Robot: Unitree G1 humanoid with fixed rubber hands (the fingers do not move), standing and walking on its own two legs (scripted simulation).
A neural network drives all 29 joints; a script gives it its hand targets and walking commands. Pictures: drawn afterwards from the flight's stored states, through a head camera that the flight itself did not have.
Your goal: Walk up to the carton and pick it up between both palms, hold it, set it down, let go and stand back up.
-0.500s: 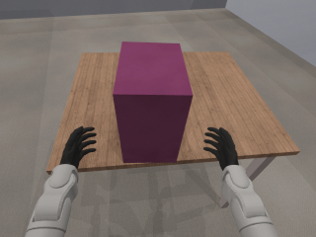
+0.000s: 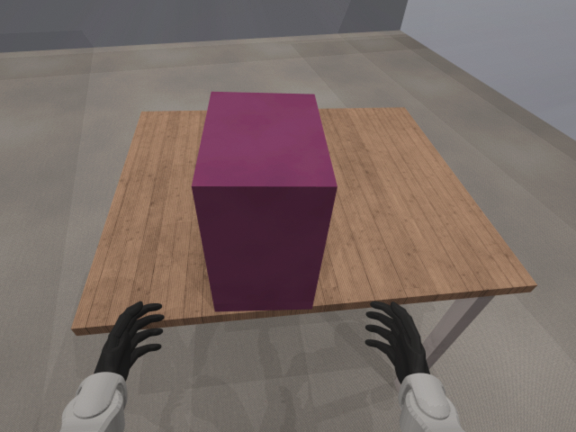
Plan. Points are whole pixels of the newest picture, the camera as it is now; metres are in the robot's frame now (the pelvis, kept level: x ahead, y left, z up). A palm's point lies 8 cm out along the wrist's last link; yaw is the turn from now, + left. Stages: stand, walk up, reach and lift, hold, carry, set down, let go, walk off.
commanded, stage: set down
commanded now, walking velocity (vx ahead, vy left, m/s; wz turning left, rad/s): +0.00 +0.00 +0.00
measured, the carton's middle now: (263, 205) +0.46 +0.07 +0.06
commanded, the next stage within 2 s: let go in 1.74 s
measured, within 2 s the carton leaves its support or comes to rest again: neither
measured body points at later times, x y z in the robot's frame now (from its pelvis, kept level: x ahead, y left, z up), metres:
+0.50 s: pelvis +0.00 +0.00 +0.00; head +0.00 +0.01 +0.45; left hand +0.16 +0.24 -0.05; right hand +0.17 -0.17 -0.05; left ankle +0.01 +0.11 -0.75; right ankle -0.02 -0.09 -0.75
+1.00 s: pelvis +0.00 +0.01 +0.00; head +0.02 +0.02 +0.45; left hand +0.16 +0.24 -0.09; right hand +0.16 -0.18 -0.09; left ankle +0.01 +0.11 -0.75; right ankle -0.02 -0.09 -0.75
